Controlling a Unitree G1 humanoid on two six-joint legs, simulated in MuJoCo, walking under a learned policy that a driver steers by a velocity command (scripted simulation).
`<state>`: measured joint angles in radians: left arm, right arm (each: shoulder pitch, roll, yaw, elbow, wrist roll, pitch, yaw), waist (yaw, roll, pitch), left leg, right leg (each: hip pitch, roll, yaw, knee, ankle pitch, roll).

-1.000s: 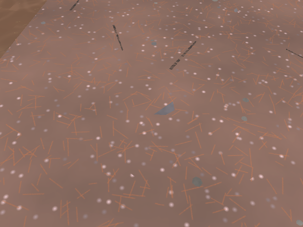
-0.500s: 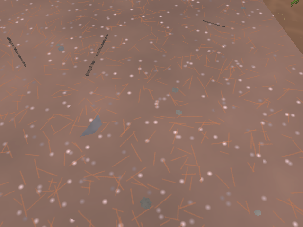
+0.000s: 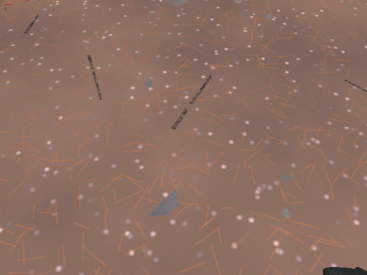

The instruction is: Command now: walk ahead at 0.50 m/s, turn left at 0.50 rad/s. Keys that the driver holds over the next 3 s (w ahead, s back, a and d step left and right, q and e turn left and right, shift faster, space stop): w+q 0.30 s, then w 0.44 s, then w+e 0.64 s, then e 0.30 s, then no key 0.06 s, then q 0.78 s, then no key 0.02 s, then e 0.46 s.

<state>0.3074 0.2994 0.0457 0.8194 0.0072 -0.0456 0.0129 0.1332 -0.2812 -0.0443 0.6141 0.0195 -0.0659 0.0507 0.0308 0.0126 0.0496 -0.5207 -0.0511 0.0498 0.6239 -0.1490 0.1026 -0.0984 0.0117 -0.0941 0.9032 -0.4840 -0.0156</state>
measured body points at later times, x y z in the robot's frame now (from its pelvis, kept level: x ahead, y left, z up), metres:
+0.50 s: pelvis +0.29 -0.04 +0.01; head +0.31 -0.04 +0.46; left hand +0.40 +0.26 -0.07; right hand +0.43 -0.30 -0.10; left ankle +0.13 +0.06 -0.64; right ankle +0.39 -0.12 -0.71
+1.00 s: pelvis +0.53 +0.07 +0.02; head +0.56 +0.09 +0.46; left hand +0.47 +0.34 -0.12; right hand +0.80 -0.11 -0.05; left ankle +0.57 +0.19 -0.71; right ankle +0.43 -0.10 -0.64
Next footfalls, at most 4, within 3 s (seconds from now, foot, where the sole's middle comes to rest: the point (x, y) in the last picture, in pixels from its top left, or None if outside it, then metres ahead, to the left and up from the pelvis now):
0.40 right None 0.43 -0.11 -0.75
0.92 left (145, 223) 0.61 0.20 -0.75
1.42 right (209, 158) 0.91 -0.04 -0.75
1.90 left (164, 132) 1.04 0.16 -0.75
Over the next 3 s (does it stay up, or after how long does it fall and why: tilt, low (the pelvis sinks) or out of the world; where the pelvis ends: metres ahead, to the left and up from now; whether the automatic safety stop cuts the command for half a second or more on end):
stays up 0.92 0.09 0.02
